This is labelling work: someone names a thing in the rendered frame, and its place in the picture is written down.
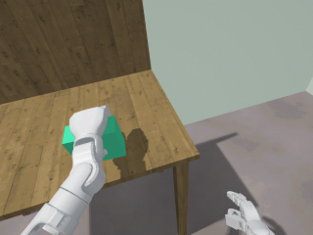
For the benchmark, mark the left robot hand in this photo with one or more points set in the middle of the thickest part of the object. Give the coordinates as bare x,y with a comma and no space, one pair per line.
90,121

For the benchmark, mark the table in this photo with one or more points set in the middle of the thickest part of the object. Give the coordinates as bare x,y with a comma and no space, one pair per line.
61,57

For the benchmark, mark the robot left forearm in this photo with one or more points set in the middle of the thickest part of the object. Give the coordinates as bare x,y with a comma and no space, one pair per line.
85,179

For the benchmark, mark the robot right forearm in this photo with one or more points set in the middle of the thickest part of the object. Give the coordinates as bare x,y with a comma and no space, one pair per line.
257,227

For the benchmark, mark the right robot hand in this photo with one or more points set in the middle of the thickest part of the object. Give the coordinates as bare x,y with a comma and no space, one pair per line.
238,219

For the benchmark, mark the sponge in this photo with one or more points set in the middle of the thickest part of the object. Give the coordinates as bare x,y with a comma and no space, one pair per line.
113,140

